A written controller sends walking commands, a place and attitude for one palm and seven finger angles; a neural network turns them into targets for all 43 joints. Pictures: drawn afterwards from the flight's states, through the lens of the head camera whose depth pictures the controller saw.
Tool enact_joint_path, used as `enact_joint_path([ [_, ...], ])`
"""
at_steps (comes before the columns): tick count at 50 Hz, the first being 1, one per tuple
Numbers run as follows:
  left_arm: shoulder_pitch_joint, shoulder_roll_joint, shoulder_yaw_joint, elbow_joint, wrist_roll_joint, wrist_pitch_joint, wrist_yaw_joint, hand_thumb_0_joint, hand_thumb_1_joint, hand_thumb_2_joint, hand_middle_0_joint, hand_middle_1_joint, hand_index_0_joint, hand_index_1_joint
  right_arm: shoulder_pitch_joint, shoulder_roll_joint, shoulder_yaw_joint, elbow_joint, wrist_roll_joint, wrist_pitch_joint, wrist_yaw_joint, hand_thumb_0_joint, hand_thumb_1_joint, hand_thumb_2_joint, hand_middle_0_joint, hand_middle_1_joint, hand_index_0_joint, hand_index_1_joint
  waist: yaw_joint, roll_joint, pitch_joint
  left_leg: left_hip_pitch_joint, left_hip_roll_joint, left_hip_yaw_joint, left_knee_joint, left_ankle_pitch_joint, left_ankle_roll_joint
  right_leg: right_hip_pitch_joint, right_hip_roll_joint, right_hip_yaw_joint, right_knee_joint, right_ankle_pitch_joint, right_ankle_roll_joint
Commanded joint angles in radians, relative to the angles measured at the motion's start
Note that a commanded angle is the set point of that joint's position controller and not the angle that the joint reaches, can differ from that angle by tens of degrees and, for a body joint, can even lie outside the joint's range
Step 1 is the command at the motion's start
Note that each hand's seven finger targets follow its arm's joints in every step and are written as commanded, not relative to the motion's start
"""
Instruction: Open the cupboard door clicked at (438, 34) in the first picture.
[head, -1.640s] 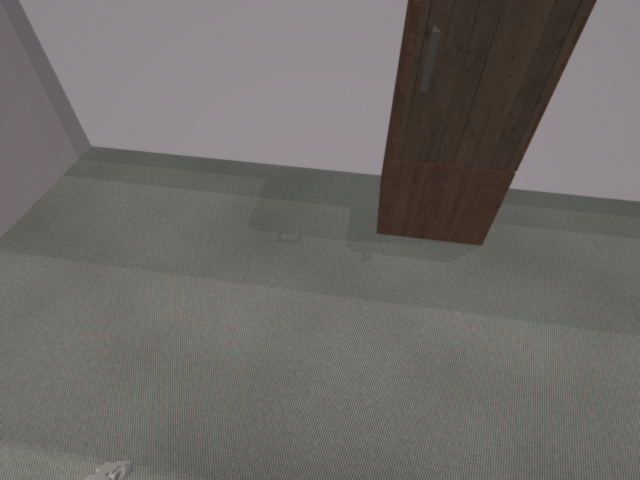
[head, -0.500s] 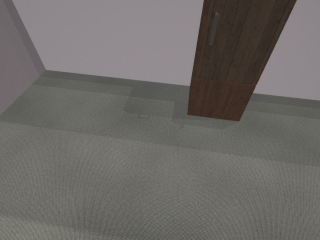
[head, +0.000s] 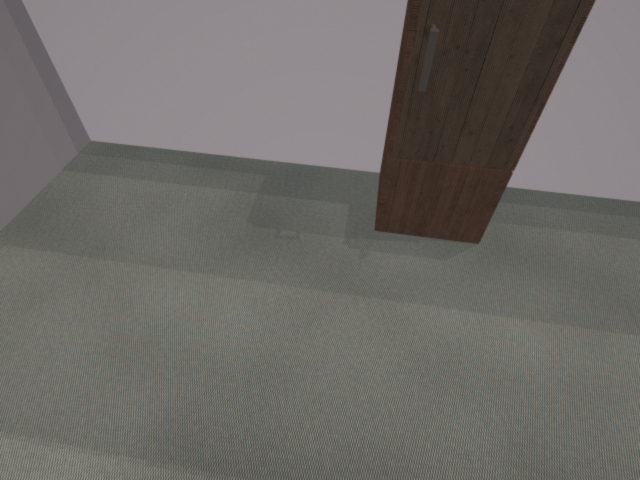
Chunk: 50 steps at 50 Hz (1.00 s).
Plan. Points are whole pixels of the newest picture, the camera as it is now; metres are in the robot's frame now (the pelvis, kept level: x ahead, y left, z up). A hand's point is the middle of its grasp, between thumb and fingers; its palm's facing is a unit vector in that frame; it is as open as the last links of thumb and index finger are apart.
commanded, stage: walk to a spot facing it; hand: left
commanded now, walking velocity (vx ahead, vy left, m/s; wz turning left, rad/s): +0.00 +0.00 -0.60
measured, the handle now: (427, 58) +1.21 -0.22 +0.01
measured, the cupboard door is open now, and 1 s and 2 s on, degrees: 0 0 0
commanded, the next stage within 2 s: none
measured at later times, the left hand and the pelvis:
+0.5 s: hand out of the picture +0.04 +0.15 -0.16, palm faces -0.16 -0.95 -0.26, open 7.4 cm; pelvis -0.03 -0.04 -0.01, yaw -14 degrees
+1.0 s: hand out of the picture +0.15 +0.19 -0.19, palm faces -0.38 -0.91 -0.19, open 7.4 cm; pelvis +0.07 +0.00 -0.01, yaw -30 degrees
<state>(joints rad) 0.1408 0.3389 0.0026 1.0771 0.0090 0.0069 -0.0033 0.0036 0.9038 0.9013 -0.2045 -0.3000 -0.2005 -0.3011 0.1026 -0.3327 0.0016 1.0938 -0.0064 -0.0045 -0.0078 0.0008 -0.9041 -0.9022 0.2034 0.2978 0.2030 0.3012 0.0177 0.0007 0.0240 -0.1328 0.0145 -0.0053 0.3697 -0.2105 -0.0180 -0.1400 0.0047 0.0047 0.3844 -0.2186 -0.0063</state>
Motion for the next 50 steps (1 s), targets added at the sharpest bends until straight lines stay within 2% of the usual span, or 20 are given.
enact_joint_path([
  [1,0.022,0.106,0.026,-0.075,0.003,0.013,0.018,0.000,0.900,0.900,-0.200,-0.300,-0.200,-0.300,0.046,-0.097,-0.026,-0.064,-0.005,0.001,-0.021,0.000,-0.900,-0.900,0.200,0.300,0.200,0.300,-0.022,-0.015,-0.042,0.015,0.118,-0.014,0.037,0.191,0.018,-0.061,-0.117,0.124,0.019,0.287,-0.017],
  [7,0.045,0.089,0.048,-0.152,0.009,0.035,0.003,0.000,0.900,0.900,-0.200,-0.300,-0.200,-0.300,0.049,-0.130,-0.065,-0.137,-0.008,0.014,-0.029,0.000,-0.900,-0.900,0.200,0.300,0.200,0.300,-0.024,0.063,-0.036,0.003,0.203,-0.046,0.042,0.129,0.065,-0.203,-0.040,0.103,0.204,0.194,-0.006],
  [9,0.047,0.060,0.053,-0.173,0.009,0.040,-0.002,0.000,0.900,0.900,-0.200,-0.300,-0.200,-0.300,0.055,-0.139,-0.077,-0.154,-0.008,0.009,-0.029,0.000,-0.900,-0.900,0.200,0.300,0.200,0.300,-0.025,0.168,-0.031,-0.018,0.308,-0.107,-0.017,0.202,0.136,-0.249,0.004,0.031,0.404,-0.103,0.015],
  [11,0.064,0.037,0.063,-0.190,0.008,0.046,-0.005,0.000,0.900,0.900,-0.200,-0.300,-0.200,-0.300,0.033,-0.131,-0.082,-0.174,-0.011,0.003,-0.028,0.000,-0.900,-0.900,0.200,0.300,0.200,0.300,-0.013,0.204,-0.032,-0.037,0.366,-0.108,-0.021,0.328,0.198,-0.263,-0.020,0.020,0.540,-0.308,0.024],
  [13,0.106,0.024,0.068,-0.194,0.010,0.042,-0.011,0.000,0.900,0.900,-0.200,-0.300,-0.200,-0.300,0.001,-0.124,-0.089,-0.192,-0.016,0.003,-0.029,0.000,-0.900,-0.900,0.200,0.300,0.200,0.300,0.015,0.173,-0.042,-0.065,0.344,-0.034,0.067,0.362,0.163,-0.193,-0.046,0.005,0.427,-0.275,0.014],
  [14,0.161,0.014,0.073,-0.181,0.009,0.037,-0.014,0.000,0.900,0.900,-0.200,-0.300,-0.200,-0.300,-0.017,-0.122,-0.092,-0.196,-0.016,0.007,-0.029,0.000,-0.900,-0.900,0.200,0.300,0.200,0.300,0.043,0.151,-0.063,-0.085,0.312,0.020,0.152,0.313,0.120,-0.116,-0.043,-0.014,0.312,-0.168,0.015],
  [15,0.220,0.038,0.082,-0.164,0.015,0.026,-0.013,0.000,0.900,0.900,-0.200,-0.300,-0.200,-0.300,-0.018,-0.104,-0.093,-0.200,-0.012,0.015,-0.025,0.000,-0.900,-0.900,0.200,0.300,0.200,0.300,0.069,0.053,-0.070,-0.161,0.241,0.090,0.315,0.179,0.054,-0.015,-0.051,-0.004,0.142,0.023,0.014],
  [16,0.241,0.143,0.101,-0.165,0.028,0.006,0.001,0.000,0.900,0.900,-0.200,-0.300,-0.200,-0.300,0.023,-0.022,-0.079,-0.221,-0.005,0.025,-0.019,0.000,-0.900,-0.900,0.200,0.300,0.200,0.300,0.063,-0.298,-0.051,-0.377,0.084,0.153,0.575,-0.245,-0.030,0.050,-0.265,0.351,-0.057,0.264,-0.035],
  [17,0.245,0.182,0.103,-0.176,0.015,0.009,0.014,0.000,0.900,0.900,-0.200,-0.300,-0.200,-0.300,-0.010,-0.004,-0.073,-0.253,-0.004,0.029,-0.019,0.000,-0.900,-0.900,0.200,0.300,0.200,0.300,0.063,-0.340,-0.032,-0.443,0.027,0.048,0.726,-0.395,-0.039,-0.027,-0.385,0.558,-0.104,0.420,-0.127],
  [18,0.223,0.161,0.103,-0.185,0.011,0.014,0.021,0.000,0.900,0.900,-0.200,-0.300,-0.200,-0.300,-0.007,-0.024,-0.080,-0.248,-0.004,0.034,-0.020,0.000,-0.900,-0.900,0.200,0.300,0.200,0.300,0.047,-0.236,-0.018,-0.432,0.053,-0.012,0.778,-0.339,-0.029,-0.048,-0.372,0.471,-0.097,0.337,-0.181],
  [21,0.131,0.075,0.091,-0.213,0.005,0.005,0.016,0.000,0.900,0.900,-0.200,-0.300,-0.200,-0.300,0.009,-0.027,-0.084,-0.211,-0.013,0.030,-0.009,0.000,-0.900,-0.900,0.200,0.300,0.200,0.300,0.012,-0.132,0.002,-0.434,0.080,-0.026,0.797,-0.157,-0.038,-0.086,-0.235,0.404,-0.125,0.016,-0.147],
  [25,0.170,0.059,0.095,-0.201,0.006,-0.016,0.010,0.000,0.900,0.900,-0.200,-0.300,-0.200,-0.300,0.043,-0.014,-0.085,-0.198,-0.024,0.024,0.003,0.000,-0.900,-0.900,0.200,0.300,0.200,0.300,0.008,-0.092,-0.046,-0.461,0.073,-0.009,0.750,-0.077,-0.053,-0.016,-0.187,0.401,-0.169,-0.205,-0.137],
  [37,0.283,0.046,0.098,-0.162,0.017,-0.042,0.001,0.000,0.900,0.900,-0.200,-0.300,-0.200,-0.300,-0.049,0.008,-0.077,-0.272,-0.017,-0.017,0.010,0.000,-0.900,-0.900,0.200,0.300,0.200,0.300,0.053,-0.142,-0.016,-0.464,0.043,-0.003,0.476,-0.119,-0.049,0.030,-0.169,0.506,-0.182,-0.195,-0.197],
  [42,0.225,0.070,0.106,-0.183,0.019,-0.034,0.001,0.000,0.900,0.900,-0.200,-0.300,-0.200,-0.300,-0.011,0.018,-0.076,-0.282,-0.004,-0.035,0.007,0.000,-0.900,-0.900,0.200,0.300,0.200,0.300,0.030,-0.156,-0.004,-0.247,-0.005,0.014,0.273,-0.142,-0.026,-0.101,-0.139,0.501,-0.136,-0.143,-0.186],
  [44,0.160,0.068,0.110,-0.203,0.015,-0.031,0.001,0.000,0.900,0.900,-0.200,-0.300,-0.200,-0.300,0.103,0.011,-0.078,-0.250,0.000,-0.047,-0.001,0.000,-0.900,-0.900,0.200,0.300,0.200,0.300,-0.033,-0.133,-0.017,-0.002,-0.010,0.017,0.108,-0.059,-0.020,-0.263,-0.087,0.454,-0.048,-0.177,-0.147],
  [45,0.142,0.030,0.103,-0.216,0.013,-0.031,-0.001,0.000,0.900,0.900,-0.200,-0.300,-0.200,-0.300,0.199,-0.027,-0.085,-0.218,0.003,-0.055,-0.015,0.000,-0.900,-0.900,0.200,0.300,0.200,0.300,-0.072,-0.047,-0.052,0.204,0.049,-0.026,0.016,-0.091,-0.010,-0.396,-0.022,0.397,0.067,-0.193,-0.109],
  [46,0.154,-0.033,0.092,-0.228,0.002,-0.029,-0.012,0.000,0.900,0.900,-0.200,-0.300,-0.200,-0.300,0.291,-0.123,-0.107,-0.195,-0.008,-0.058,-0.024,0.000,-0.900,-0.900,0.200,0.300,0.200,0.300,-0.112,0.233,-0.089,0.357,0.280,-0.292,-0.098,-0.342,0.033,-0.583,0.098,0.243,0.317,-0.298,-0.060],
  [47,0.135,-0.036,0.095,-0.249,0.006,-0.036,-0.016,0.000,0.900,0.900,-0.200,-0.300,-0.200,-0.300,0.327,-0.169,-0.113,-0.201,-0.010,-0.052,-0.020,0.000,-0.900,-0.900,0.200,0.300,0.200,0.300,-0.111,0.318,-0.051,0.278,0.474,-0.515,-0.216,-0.517,0.105,-0.656,0.081,0.085,0.550,-0.351,-0.011],
  [48,0.101,-0.008,0.101,-0.261,0.014,-0.035,-0.022,0.000,0.900,0.900,-0.200,-0.300,-0.200,-0.300,0.264,-0.147,-0.105,-0.226,-0.008,-0.046,-0.017,0.000,-0.900,-0.900,0.200,0.300,0.200,0.300,-0.088,0.203,0.039,0.126,0.498,-0.521,-0.254,-0.551,0.146,-0.638,0.010,0.092,0.635,-0.296,0.001],
  [50,0.136,-0.002,0.117,-0.206,0.030,-0.021,-0.038,0.000,0.900,0.900,-0.200,-0.300,-0.200,-0.300,0.187,-0.038,-0.074,-0.225,-0.012,-0.058,-0.018,0.000,-0.900,-0.900,0.200,0.300,0.200,0.300,-0.024,0.133,0.096,0.001,0.375,-0.316,-0.255,-0.406,0.078,-0.597,-0.029,0.065,0.761,-0.140,0.012],
])
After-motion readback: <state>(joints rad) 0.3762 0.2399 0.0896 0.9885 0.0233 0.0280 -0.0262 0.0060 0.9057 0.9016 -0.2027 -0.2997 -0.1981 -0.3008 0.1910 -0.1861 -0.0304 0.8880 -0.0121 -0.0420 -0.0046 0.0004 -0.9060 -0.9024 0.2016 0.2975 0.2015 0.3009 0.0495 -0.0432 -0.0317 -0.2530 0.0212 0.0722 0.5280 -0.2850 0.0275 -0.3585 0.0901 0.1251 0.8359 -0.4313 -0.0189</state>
